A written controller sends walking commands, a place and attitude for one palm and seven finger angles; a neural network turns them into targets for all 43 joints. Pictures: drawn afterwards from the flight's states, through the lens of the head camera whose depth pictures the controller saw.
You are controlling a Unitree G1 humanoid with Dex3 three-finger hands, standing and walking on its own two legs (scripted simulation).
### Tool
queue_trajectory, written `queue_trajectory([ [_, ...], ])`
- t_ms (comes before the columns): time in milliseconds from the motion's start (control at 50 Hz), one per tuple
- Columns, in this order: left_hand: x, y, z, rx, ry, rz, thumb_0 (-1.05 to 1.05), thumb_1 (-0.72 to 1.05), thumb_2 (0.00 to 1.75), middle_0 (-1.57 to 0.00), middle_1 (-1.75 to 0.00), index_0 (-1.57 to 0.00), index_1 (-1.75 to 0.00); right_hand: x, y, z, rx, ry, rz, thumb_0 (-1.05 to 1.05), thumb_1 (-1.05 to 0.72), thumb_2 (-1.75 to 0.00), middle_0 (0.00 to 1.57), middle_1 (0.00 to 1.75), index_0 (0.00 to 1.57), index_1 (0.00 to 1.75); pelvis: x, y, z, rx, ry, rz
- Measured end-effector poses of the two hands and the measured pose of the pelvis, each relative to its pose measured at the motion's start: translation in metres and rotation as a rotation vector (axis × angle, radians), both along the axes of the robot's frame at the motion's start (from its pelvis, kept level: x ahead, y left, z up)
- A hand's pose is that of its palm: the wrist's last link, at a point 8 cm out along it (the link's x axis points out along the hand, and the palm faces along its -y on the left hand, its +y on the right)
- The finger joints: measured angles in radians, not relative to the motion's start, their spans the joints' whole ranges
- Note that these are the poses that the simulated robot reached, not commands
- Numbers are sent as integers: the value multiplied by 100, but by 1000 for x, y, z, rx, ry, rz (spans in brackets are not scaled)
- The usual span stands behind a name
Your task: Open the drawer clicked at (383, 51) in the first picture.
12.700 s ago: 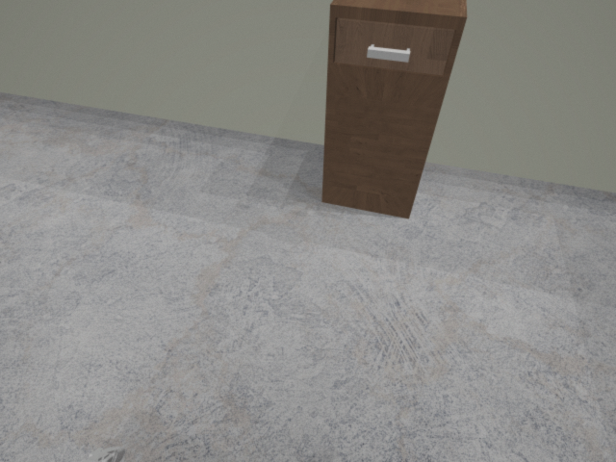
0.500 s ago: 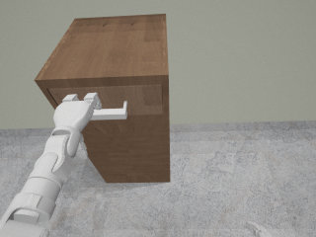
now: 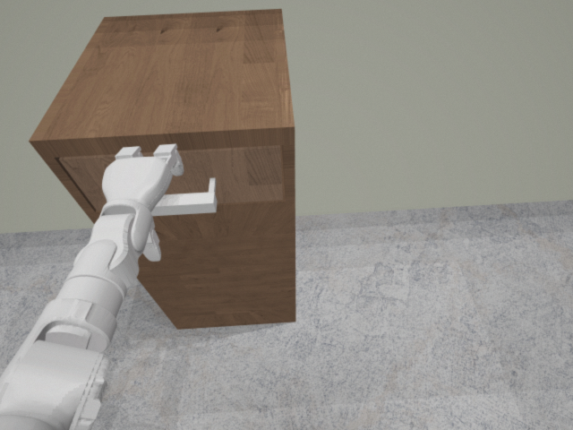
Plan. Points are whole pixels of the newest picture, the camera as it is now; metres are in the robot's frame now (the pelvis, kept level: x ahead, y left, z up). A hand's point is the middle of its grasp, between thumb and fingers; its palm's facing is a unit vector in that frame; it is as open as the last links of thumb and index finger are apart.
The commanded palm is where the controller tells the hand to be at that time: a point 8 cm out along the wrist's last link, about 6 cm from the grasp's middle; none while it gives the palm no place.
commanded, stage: move the hooked fingers above the handle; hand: left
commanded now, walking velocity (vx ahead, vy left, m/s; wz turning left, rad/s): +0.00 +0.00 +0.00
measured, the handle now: (178, 194) +0.50 +0.21 +0.00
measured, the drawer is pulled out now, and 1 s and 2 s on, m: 0.00 0.00 0.00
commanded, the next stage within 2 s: lower the fingers behind the handle in 0.88 s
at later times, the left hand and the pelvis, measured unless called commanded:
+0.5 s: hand (154, 195) +0.45 +0.23 +0.05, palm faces -0.03 -0.03 -1.00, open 13.8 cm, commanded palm +0.43 +0.23 +0.12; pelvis -0.01 +0.01 +0.00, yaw -1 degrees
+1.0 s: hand (154, 196) +0.45 +0.22 +0.06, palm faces -0.02 -0.04 -1.00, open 13.8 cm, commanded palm +0.43 +0.23 +0.12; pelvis +0.00 +0.01 +0.00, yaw +0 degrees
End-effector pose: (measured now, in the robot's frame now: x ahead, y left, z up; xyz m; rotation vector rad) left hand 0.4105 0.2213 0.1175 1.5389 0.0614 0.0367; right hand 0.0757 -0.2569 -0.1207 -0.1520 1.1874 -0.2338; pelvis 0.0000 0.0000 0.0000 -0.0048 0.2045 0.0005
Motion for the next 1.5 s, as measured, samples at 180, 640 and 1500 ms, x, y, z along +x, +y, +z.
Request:
queue_trajectory([
  [180,16,5,-7,9,28,16,0,-49,30,-31,-120,-32,-120,-35,-4,-1,-20,66,-42,1,-91,-89,20,30,20,30,-4,2,-2,-7,27,0],
  [640,18,12,-7,2,28,24,0,-49,30,-32,-121,-32,-120,-50,-1,1,-26,77,-69,1,-91,-89,20,30,20,30,-5,6,-1,-12,32,-8],
  [1500,26,-2,-39,8,45,18,0,-49,30,-31,-120,-32,-120,-47,-13,-6,-42,104,-68,1,-91,-89,20,30,20,30,-1,-3,-9,-11,82,-7],
])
